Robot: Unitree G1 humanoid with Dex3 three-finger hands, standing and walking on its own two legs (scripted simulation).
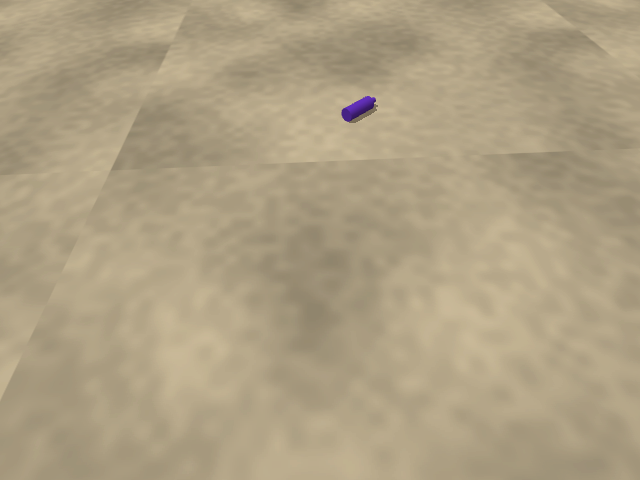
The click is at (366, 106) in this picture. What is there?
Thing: lying bottle
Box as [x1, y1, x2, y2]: [341, 96, 375, 121]
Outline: 375,99 373,97 371,98 369,96 366,96 342,109 341,113 343,118 348,121 368,110 373,106
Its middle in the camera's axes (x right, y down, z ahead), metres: +0.25 -0.78 +2.33
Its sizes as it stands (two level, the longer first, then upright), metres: 0.243 0.079 0.079
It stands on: the floor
